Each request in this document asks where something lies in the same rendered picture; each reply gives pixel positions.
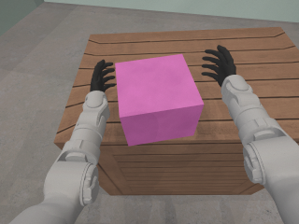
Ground left robot upper arm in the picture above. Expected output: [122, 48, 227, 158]
[9, 161, 99, 224]

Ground right robot forearm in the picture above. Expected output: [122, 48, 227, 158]
[221, 75, 299, 148]

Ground robot left hand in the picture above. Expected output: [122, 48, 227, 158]
[90, 59, 116, 92]

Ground carton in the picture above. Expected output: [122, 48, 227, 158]
[115, 54, 204, 147]

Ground pedestal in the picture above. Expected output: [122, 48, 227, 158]
[53, 26, 299, 196]

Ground left robot forearm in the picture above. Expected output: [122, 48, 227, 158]
[43, 91, 110, 198]

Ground robot right hand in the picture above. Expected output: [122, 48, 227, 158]
[201, 45, 236, 86]

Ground right robot upper arm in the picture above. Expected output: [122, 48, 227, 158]
[243, 135, 299, 224]

